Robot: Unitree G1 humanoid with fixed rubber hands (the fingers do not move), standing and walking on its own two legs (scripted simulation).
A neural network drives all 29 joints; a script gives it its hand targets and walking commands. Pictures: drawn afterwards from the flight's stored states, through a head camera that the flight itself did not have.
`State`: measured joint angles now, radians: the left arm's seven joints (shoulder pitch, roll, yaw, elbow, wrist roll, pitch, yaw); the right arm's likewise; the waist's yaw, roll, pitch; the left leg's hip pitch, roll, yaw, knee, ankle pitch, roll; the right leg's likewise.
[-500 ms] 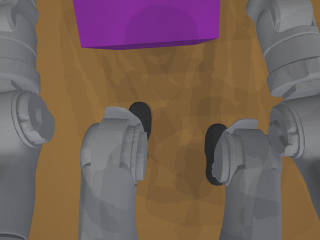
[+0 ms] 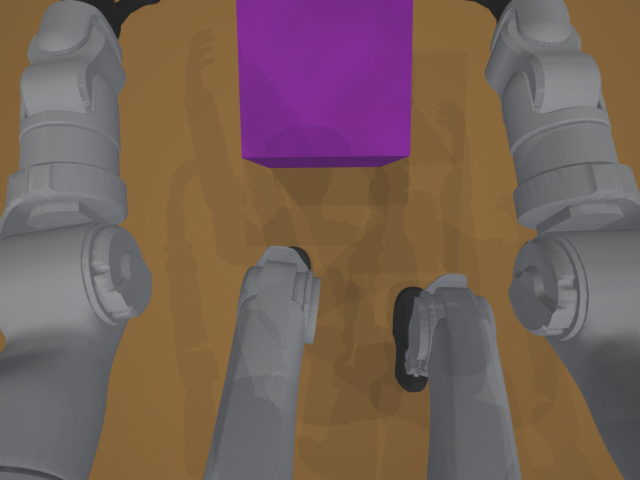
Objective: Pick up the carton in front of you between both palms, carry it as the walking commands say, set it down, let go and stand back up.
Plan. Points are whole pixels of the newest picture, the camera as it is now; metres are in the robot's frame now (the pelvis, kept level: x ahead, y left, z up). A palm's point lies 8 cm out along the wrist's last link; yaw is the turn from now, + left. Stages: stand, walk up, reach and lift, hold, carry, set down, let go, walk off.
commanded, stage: set down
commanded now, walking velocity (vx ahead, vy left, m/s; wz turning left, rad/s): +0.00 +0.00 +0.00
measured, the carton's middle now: (324, 97) +0.52 +0.12 -0.35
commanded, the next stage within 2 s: let go in 0.48 s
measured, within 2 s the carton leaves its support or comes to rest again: neither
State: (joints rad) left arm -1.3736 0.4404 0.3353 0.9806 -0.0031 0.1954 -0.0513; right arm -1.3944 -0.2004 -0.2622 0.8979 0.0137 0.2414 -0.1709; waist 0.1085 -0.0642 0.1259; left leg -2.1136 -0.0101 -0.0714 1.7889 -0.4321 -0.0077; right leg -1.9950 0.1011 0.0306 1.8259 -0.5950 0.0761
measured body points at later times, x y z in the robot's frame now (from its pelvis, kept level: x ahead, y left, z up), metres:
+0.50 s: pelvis +0.03 +0.01 +0.14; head +0.34 +0.07 +0.45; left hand +0.52 +0.34 +0.04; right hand +0.59 -0.05 +0.03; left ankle +0.12 +0.12 -0.44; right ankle +0.09 -0.14 -0.44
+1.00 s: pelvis +0.08 +0.02 +0.25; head +0.29 +0.06 +0.64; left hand +0.39 +0.32 +0.13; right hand +0.46 -0.12 +0.13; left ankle +0.12 +0.12 -0.44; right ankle +0.09 -0.14 -0.44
